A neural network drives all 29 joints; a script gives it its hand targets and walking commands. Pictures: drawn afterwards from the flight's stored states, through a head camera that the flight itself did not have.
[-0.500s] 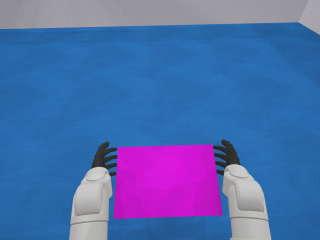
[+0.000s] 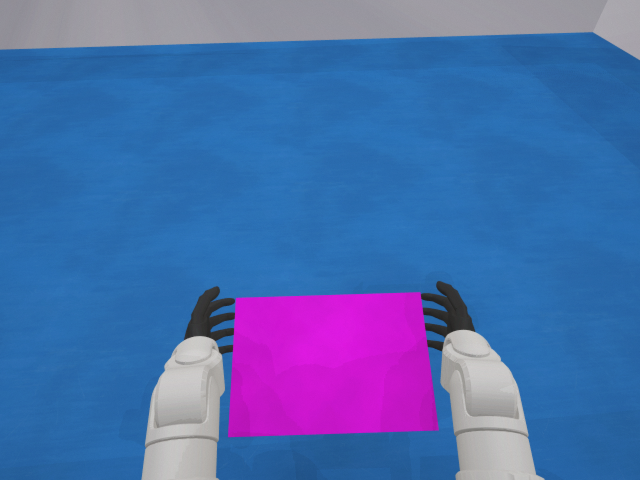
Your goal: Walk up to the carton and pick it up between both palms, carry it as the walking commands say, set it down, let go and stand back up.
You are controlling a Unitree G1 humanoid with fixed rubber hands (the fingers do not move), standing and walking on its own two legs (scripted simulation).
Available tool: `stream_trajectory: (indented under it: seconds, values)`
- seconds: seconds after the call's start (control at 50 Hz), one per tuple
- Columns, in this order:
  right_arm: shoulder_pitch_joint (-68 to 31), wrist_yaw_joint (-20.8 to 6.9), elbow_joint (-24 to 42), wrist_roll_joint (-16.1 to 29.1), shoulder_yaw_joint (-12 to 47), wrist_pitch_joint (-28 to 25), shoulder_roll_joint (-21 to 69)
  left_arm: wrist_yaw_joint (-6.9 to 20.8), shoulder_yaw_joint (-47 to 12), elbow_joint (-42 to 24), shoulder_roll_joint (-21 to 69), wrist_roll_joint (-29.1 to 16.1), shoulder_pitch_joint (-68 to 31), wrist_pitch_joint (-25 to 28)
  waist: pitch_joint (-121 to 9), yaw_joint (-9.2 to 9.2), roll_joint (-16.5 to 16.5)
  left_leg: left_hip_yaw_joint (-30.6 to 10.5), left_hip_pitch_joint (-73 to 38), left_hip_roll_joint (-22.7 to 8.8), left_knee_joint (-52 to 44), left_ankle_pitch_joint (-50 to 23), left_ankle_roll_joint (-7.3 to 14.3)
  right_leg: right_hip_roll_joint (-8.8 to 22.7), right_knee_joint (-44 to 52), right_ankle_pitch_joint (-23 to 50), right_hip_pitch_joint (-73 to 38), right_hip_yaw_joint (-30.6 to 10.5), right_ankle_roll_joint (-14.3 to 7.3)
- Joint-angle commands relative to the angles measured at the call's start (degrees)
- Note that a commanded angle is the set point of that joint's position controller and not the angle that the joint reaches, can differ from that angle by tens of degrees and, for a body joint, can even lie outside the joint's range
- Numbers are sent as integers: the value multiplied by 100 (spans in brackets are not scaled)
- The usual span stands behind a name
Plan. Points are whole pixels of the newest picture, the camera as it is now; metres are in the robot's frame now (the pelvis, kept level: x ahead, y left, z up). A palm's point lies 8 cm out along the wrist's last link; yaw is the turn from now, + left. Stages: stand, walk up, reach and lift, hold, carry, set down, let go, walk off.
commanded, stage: hold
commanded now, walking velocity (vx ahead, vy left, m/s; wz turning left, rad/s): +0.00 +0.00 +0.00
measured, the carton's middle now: (329, 366) +0.29 +0.00 -0.05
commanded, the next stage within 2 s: set down in 0.94 s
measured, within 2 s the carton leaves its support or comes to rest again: neither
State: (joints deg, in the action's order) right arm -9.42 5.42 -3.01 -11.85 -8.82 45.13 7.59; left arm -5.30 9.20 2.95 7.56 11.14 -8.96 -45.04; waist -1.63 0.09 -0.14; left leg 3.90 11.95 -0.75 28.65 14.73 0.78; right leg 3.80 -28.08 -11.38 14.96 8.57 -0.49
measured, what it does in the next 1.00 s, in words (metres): stands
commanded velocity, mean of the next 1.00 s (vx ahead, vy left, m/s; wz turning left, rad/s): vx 0.00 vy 0.00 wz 0.00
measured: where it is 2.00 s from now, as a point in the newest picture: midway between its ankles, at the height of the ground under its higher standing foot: outside the picture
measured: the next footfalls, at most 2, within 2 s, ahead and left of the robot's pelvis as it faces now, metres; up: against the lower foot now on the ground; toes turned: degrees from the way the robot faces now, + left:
none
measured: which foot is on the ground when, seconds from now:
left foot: down 0.00-1.00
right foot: down 0.00-1.00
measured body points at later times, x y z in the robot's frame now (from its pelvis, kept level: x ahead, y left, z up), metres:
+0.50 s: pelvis -0.03 -0.01 +0.01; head -0.08 -0.02 +0.45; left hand +0.28 +0.15 +0.05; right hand +0.27 -0.18 +0.05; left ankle -0.01 +0.10 -0.74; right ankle +0.03 -0.13 -0.74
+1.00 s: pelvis -0.01 -0.01 +0.01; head -0.05 -0.01 +0.46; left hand +0.30 +0.15 +0.05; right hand +0.29 -0.18 +0.05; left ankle -0.01 +0.10 -0.74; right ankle +0.03 -0.13 -0.74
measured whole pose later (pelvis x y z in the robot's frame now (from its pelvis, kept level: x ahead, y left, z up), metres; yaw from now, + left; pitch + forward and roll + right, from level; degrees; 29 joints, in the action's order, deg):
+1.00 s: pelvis -0.01 -0.01 +0.01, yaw +2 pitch -7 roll +0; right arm -13.5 -1.7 -11.3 -18.3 -16.5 41.6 8.3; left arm 2.8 15.9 17.1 8.8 17.6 -16.4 -38.7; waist 0.7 -2.1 -1.0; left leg -0.1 0.7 0.5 17.9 10.2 0.8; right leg 0.8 -16.4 -7.0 2.4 2.5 0.0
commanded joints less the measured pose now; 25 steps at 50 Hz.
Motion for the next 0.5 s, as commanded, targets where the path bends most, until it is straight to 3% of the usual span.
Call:
stream_trajectory:
  seconds: [0.0, 0.04, 0.06, 0.12, 0.2, 0.26, 0.38, 0.48]
  values:
    - [-1300, -1154, -21, 1046, 2533, -604, 3017, 1187, -2744, -4, 3217, -1080, -1572, 650, -525, -189, -144, -1003, -491, 334, -887, -1776, -110, -733, 637, 1561, -1631, -1191, -36]
    - [-1417, -1124, 748, 1318, 2926, -800, 3447, 1291, -3526, -732, 3595, -1460, -1863, 871, -1496, -438, 82, -1141, -881, 347, -760, -3003, -95, -745, 628, 2678, -1964, -1212, 46]
    - [-1717, -1177, 1072, 1404, 3054, -838, 3467, 1285, -3666, -1005, 3668, -1496, -2053, 925, -1840, -394, 107, -1183, -1048, 338, -733, -3437, -89, -769, 597, 2883, -1975, -1203, 35]
    - [-1809, -1305, 1148, 1354, 3090, -815, 3155, 1189, -3573, -789, 3424, -1410, -1956, 945, -1638, -411, 9, -1153, -1203, 351, -855, -2826, -40, -770, 805, 2238, -1684, -1144, -66]
    - [-1943, -1397, 499, 1249, 2800, -651, 3037, 1210, -3098, -75, 3313, -1148, -2139, 891, -995, -350, -118, -1046, -510, 381, -1157, -1075, 67, -701, 890, 1228, -1925, -1054, -167]
    - [-2469, -1497, -40, 1250, 2675, -607, 3328, 1346, -2805, 487, 3603, -945, -2612, 905, -570, -266, -102, -1007, -348, 424, -1201, -278, 68, -569, 996, 374, -1779, -1133, -209]
    - [-3402, -1752, -850, 1085, 2557, -608, 4430, 1878, -2585, 1384, 4474, -862, -3671, 972, -521, -287, 178, -934, -536, 564, -1065, -77, 48, -441, 1209, -399, -1537, -1373, -173]
    - [-3899, -1907, -1284, 963, 2345, -606, 4853, 2249, -2287, 1954, 4730, -816, -4263, 1030, -523, -322, 260, -841, -396, 619, -1120, 169, 71, -458, 1307, -759, -1642, -1322, -117]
